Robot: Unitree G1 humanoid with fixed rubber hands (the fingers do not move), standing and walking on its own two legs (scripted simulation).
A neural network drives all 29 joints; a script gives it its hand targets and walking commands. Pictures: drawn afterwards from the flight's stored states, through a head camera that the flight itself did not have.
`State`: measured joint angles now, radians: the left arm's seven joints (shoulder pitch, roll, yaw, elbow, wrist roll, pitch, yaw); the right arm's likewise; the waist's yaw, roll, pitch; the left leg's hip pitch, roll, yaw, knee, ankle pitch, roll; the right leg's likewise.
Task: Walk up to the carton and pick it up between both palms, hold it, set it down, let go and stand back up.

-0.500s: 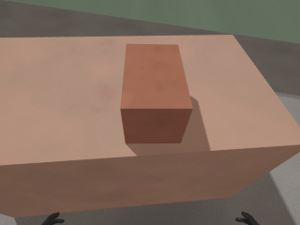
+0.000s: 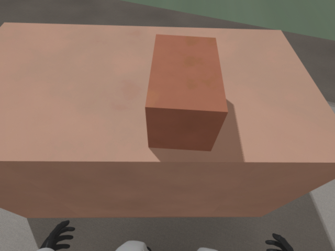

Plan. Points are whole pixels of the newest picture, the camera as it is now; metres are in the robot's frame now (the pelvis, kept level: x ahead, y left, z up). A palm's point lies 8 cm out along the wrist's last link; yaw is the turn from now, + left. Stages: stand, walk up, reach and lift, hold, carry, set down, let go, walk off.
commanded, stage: walk up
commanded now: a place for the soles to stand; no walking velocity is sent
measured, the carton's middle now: (182, 91) +0.51 -0.02 +0.05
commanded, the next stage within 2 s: reach and lift in 0.32 s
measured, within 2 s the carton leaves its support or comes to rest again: neither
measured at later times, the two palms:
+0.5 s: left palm (69, 229) +0.16 +0.26 -0.11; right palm (274, 242) +0.15 -0.27 -0.12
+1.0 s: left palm (66, 213) +0.18 +0.24 -0.04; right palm (280, 228) +0.17 -0.25 -0.04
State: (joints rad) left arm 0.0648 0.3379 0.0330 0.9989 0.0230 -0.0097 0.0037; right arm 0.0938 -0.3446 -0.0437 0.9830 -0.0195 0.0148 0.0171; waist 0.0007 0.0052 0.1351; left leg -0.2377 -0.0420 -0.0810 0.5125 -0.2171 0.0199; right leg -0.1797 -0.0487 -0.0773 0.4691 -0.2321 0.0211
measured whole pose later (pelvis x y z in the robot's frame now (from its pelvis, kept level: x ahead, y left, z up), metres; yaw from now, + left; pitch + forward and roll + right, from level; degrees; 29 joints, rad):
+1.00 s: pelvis +0.02 -0.03 +0.01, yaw -6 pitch -4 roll +0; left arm 0.29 0.31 0.12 0.20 -0.05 0.36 0.00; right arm 0.29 -0.18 -0.01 0.32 0.03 0.08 -0.02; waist 0.06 -0.03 0.13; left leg -0.07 0.02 0.02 0.33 -0.18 -0.02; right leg -0.09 0.00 0.01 0.36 -0.20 0.00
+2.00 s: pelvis +0.02 -0.02 +0.01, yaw -6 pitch -6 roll +0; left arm 0.30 0.26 0.04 -0.26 -0.21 0.34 0.03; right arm 0.40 -0.09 0.07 -0.33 0.18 0.25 -0.14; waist 0.12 -0.02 0.07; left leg -0.02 0.03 0.04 0.29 -0.16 -0.02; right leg -0.04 0.01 0.02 0.33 -0.18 0.00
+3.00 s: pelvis +0.03 -0.02 +0.01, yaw -7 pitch -3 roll +0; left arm -0.42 0.22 0.21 0.03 -0.12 0.65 0.00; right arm -0.38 -0.22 0.05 0.15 0.35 0.33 -0.23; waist 0.05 -0.01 0.11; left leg -0.09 0.03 0.04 0.32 -0.18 -0.01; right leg -0.09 0.01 0.03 0.30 -0.16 0.00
